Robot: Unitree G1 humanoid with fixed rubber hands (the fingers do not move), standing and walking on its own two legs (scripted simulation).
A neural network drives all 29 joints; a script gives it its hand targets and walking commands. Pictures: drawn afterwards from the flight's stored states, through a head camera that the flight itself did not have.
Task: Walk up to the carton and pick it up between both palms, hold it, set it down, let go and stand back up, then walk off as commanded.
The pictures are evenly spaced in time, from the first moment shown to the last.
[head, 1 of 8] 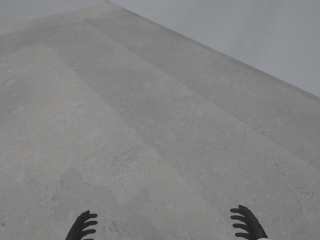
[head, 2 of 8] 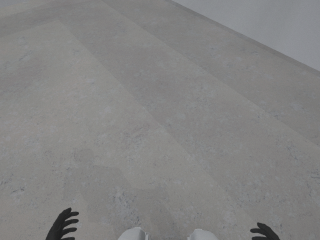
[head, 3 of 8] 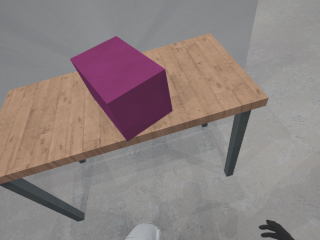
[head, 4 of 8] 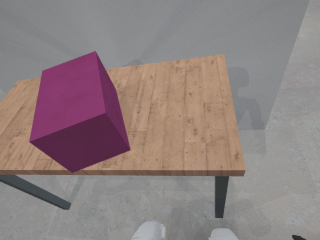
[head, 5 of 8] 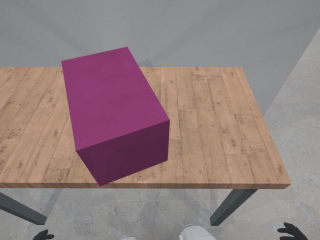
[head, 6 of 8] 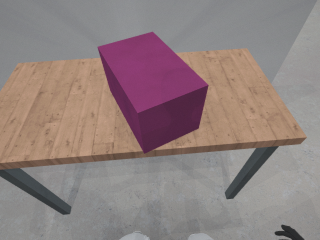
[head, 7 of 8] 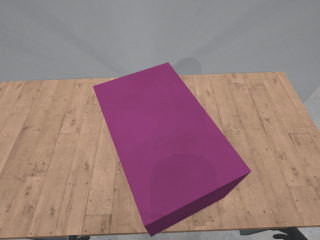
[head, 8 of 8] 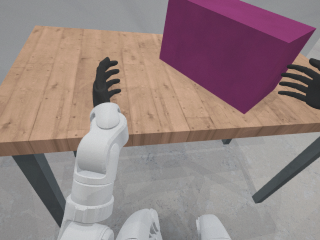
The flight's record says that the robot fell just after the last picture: yes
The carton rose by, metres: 0.00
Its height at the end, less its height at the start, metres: +0.00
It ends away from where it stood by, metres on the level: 0.06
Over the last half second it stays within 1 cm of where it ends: no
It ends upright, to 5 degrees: yes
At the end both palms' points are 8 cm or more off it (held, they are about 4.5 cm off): yes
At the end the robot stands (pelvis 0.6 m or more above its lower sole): no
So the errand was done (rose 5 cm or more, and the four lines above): no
